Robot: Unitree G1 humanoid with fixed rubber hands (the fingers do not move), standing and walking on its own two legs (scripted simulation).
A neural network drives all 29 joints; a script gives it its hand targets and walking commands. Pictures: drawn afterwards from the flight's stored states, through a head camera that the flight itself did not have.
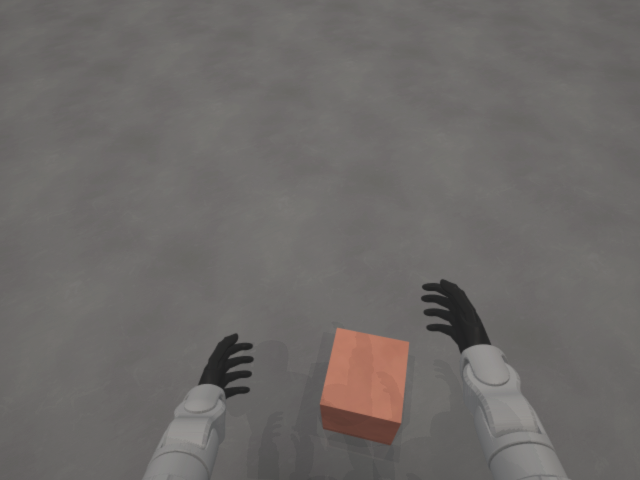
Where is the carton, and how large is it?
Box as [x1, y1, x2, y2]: [320, 328, 408, 444]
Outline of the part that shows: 337,328 320,401 323,428 390,444 400,424 408,342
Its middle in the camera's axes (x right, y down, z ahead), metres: +0.12 +0.43 +1.11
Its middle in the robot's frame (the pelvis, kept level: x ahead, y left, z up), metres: +0.45 -0.04 -0.66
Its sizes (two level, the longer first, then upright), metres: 0.210 0.200 0.250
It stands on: the floor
